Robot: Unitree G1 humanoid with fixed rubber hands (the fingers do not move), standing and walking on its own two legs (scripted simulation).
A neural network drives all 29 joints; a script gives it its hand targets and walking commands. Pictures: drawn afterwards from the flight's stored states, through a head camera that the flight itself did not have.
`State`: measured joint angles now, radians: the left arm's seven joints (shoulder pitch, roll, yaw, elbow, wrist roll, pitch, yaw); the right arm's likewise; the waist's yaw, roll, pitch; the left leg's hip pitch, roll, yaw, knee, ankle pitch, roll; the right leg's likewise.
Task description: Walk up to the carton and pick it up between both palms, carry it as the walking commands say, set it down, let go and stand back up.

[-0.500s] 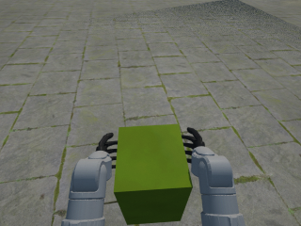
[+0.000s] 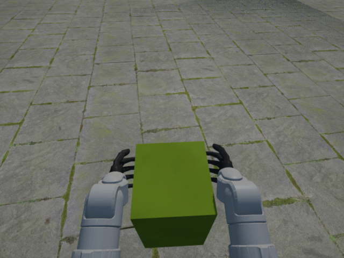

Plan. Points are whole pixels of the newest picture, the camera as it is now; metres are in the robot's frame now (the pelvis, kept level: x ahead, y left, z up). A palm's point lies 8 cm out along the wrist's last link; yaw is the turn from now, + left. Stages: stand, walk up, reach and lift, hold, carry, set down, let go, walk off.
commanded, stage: carry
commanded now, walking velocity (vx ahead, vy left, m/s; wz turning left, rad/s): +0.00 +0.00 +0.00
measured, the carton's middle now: (172, 198) +0.28 +0.00 -0.01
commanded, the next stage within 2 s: hold in 0.58 s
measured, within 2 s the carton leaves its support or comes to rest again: neither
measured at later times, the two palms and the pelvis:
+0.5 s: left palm (122, 176) +0.30 +0.12 +0.06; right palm (227, 172) +0.31 -0.13 +0.07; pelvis +0.01 -0.01 +0.00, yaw +0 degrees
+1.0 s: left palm (115, 177) +0.29 +0.13 +0.07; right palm (223, 173) +0.30 -0.11 +0.08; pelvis -0.01 +0.01 +0.01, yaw -5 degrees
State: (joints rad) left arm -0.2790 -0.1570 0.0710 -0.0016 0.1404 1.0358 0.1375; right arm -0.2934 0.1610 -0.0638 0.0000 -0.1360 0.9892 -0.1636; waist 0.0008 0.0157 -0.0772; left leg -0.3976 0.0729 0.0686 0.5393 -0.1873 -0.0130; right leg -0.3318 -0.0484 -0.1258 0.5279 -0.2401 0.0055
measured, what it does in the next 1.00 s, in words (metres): stands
